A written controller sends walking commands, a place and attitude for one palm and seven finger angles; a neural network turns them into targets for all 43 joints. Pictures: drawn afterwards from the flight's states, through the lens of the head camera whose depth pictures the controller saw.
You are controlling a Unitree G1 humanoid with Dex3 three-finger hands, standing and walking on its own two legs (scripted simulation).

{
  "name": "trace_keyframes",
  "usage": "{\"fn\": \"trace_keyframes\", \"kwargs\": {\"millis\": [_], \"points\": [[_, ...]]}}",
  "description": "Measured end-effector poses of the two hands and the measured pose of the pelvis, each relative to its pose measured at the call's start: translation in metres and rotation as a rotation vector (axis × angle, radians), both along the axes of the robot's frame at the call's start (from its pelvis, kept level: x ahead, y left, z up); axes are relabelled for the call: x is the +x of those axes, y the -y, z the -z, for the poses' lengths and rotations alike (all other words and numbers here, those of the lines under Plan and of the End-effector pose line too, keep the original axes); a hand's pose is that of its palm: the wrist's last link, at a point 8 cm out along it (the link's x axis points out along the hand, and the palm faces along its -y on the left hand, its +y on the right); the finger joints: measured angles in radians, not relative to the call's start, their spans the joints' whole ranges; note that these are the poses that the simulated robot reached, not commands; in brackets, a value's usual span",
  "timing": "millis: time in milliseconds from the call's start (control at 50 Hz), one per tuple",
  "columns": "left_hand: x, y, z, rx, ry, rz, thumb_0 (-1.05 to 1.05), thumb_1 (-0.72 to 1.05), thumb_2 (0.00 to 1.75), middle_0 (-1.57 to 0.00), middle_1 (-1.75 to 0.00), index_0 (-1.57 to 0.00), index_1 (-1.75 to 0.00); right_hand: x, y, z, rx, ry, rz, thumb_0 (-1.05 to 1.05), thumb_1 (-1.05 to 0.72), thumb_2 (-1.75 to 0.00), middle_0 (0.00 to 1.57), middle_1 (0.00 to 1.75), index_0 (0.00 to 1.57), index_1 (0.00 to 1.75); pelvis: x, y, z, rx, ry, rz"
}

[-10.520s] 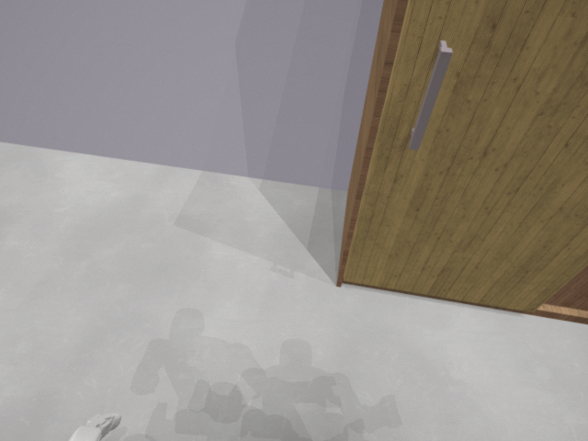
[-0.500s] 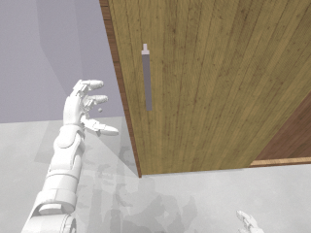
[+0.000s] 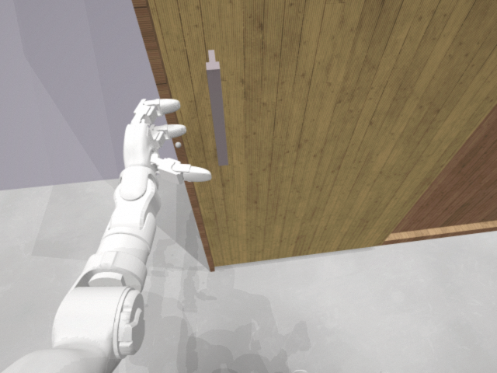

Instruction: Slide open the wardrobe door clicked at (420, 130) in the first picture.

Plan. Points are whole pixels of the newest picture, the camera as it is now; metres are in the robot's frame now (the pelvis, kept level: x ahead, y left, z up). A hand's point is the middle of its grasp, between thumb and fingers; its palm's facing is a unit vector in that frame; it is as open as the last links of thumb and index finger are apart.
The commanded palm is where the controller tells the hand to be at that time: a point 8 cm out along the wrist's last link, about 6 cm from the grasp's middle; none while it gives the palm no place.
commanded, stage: move the hooked fingers beside the handle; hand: left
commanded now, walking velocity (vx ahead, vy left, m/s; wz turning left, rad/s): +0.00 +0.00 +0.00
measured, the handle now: (218, 114) +0.54 +0.05 +0.10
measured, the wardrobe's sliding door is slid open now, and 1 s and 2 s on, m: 0.00 0.00 0.00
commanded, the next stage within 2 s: none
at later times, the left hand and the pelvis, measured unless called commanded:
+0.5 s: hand (175, 143) +0.46 +0.12 +0.11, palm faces +0.09 -1.00 +0.00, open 14.0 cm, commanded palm +0.42 +0.17 +0.11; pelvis +0.00 +0.00 +0.00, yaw +0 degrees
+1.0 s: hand (186, 140) +0.47 +0.10 +0.10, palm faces +0.10 -1.00 +0.01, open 14.0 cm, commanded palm +0.43 +0.16 +0.11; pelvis +0.00 +0.00 -0.01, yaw +0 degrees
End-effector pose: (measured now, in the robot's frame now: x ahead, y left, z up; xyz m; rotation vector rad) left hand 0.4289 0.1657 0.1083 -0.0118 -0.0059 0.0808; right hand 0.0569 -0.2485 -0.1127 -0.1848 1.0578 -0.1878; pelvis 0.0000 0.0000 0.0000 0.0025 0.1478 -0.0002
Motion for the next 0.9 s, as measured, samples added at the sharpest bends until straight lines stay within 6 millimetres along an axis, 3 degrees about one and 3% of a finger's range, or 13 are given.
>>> {"fn": "trace_keyframes", "kwargs": {"millis": [180, 340, 500, 700, 900], "points": [[0.021, 0.018, -0.004, 0.014, 0.026, 0.005, -0.01, -0.5, 0.3, -0.3, -1.2, -0.3, -1.2, -0.017, -0.003, 0.006, 0.006, -0.062, 0.011, 0.01, -0.9, -0.9, 0.2, 0.3, 0.2, 0.3, -0.001, -0.001, 0.004, 0.0, -0.032, 0.003], [0.017, 0.002, 0.003, 0.012, 0.022, -0.036, -0.01, -0.5, 0.3, -0.3, -1.2, -0.3, -1.2, -0.026, -0.002, 0.006, 0.015, -0.084, 0.038, 0.01, -0.9, -0.9, 0.2, 0.3, 0.2, 0.3, 0.003, -0.001, 0.003, 0.0, -0.039, 0.02], [0.0, -0.005, -0.002, 0.013, 0.052, -0.013, -0.01, -0.5, 0.3, -0.3, -1.2, -0.3, -1.2, -0.013, 0.001, 0.003, 0.004, -0.063, 0.016, 0.01, -0.9, -0.9, 0.2, 0.3, 0.2, 0.3, 0.002, -0.001, 0.003, -0.009, -0.018, 0.002], [0.001, 0.004, 0.002, 0.008, 0.017, -0.005, -0.01, -0.5, 0.3, -0.3, -1.2, -0.3, -1.2, 0.01, -0.001, -0.002, -0.012, 0.016, -0.017, 0.01, -0.9, -0.9, 0.2, 0.3, 0.2, 0.3, -0.005, -0.002, 0.004, -0.008, -0.015, -0.008], [0.013, 0.014, -0.002, 0.023, 0.023, 0.009, -0.01, -0.5, 0.3, -0.3, -1.2, -0.3, -1.2, -0.004, -0.008, 0.007, 0.01, -0.037, -0.015, 0.01, -0.9, -0.9, 0.2, 0.3, 0.2, 0.3, -0.005, -0.004, 0.006, -0.005, -0.034, -0.007]]}}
